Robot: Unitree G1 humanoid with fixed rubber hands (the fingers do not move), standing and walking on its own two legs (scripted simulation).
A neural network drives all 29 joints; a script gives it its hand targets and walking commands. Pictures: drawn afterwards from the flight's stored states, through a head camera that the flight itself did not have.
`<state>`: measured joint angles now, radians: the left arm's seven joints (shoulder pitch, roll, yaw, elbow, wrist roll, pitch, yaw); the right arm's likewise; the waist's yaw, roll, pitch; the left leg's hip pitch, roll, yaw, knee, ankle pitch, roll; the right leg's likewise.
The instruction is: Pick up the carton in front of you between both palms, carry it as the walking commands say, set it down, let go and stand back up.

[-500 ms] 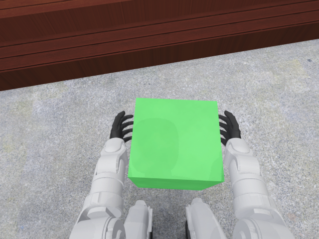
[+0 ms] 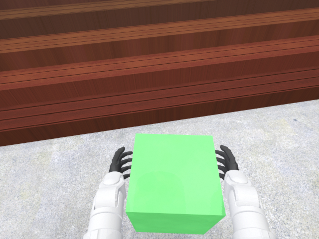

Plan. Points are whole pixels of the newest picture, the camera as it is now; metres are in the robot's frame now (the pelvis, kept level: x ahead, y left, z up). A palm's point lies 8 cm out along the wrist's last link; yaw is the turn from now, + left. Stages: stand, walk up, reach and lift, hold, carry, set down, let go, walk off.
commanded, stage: reach and lift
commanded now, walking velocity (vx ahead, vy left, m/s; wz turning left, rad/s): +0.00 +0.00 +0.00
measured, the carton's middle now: (171, 186) +0.30 +0.00 -0.07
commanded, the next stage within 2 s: hold in 1.14 s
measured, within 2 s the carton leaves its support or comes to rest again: neither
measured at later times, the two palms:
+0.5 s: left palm (112, 172) +0.29 +0.15 +0.04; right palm (235, 168) +0.29 -0.15 +0.05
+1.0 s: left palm (111, 166) +0.30 +0.15 +0.05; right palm (235, 164) +0.30 -0.15 +0.06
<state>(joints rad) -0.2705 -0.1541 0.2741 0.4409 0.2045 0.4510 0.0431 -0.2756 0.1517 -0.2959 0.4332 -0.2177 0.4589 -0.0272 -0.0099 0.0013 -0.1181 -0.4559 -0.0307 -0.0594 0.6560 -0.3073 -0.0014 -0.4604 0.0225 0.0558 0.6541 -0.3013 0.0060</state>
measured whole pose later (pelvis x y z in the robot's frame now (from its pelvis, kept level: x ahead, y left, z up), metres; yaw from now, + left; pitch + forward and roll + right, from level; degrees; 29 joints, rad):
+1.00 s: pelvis +0.01 +0.00 +0.02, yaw +0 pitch -5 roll +0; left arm -0.26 -0.15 0.23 0.28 0.28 0.67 0.00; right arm -0.27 0.15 -0.24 0.29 -0.29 0.67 0.01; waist 0.00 0.00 0.02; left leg -0.08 -0.02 -0.06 0.37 -0.20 0.00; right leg -0.09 0.02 0.06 0.37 -0.19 0.00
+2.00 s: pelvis +0.00 +0.00 +0.02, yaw +0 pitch -8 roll +0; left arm -0.27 -0.15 0.22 0.22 0.28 0.76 -0.01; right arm -0.28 0.16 -0.23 0.23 -0.28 0.76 0.02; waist 0.00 0.00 0.04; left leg -0.03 -0.02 -0.06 0.36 -0.19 0.00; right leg -0.04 0.02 0.06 0.36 -0.18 0.00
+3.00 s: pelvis +0.32 -0.04 +0.00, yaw +3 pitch +4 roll -1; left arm -0.20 -0.14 0.10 -0.32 0.11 1.23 0.10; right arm -0.19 0.13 -0.15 -0.35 -0.09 1.25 -0.10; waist 0.00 0.03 -0.09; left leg -0.30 0.08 0.05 1.07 -0.44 0.00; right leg -0.40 -0.02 -0.26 0.55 -0.24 -0.10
